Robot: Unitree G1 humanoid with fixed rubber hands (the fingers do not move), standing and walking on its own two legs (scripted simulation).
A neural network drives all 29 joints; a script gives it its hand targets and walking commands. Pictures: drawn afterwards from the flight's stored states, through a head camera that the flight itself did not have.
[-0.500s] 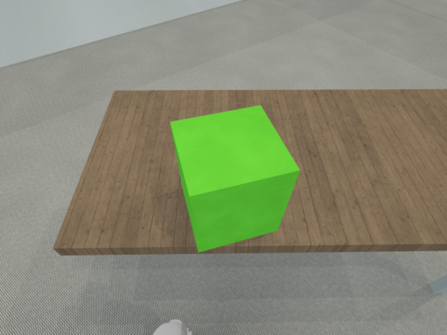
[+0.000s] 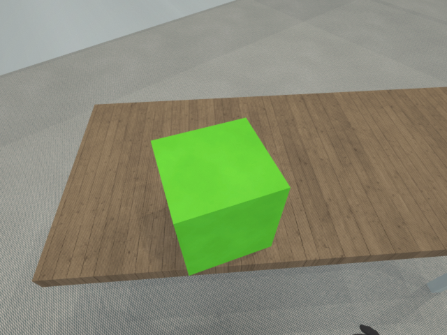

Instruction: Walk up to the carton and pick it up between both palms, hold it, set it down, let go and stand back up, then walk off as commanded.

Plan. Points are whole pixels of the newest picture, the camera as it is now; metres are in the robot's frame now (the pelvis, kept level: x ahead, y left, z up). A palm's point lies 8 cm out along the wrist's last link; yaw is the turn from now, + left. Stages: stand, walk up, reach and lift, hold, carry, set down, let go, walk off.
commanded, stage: walk up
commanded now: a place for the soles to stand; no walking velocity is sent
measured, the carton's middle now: (216, 198) +0.41 +0.00 -0.04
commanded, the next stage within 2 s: reach and lift in 1.60 s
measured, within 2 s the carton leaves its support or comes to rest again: neither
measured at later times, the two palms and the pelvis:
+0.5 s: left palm out of the picture +0.08 +0.33 -0.09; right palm out of the picture +0.05 -0.28 -0.12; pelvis -0.01 +0.02 +0.00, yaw +0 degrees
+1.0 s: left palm out of the picture +0.08 +0.33 -0.09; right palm out of the picture +0.08 -0.28 -0.12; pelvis +0.01 +0.02 +0.00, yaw +0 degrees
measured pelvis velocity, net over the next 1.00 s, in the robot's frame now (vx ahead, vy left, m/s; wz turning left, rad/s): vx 0.01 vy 0.02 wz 0.00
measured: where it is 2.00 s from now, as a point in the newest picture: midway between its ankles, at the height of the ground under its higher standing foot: outside the picture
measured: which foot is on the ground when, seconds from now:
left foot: down 0.00-1.00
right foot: down 0.00-1.00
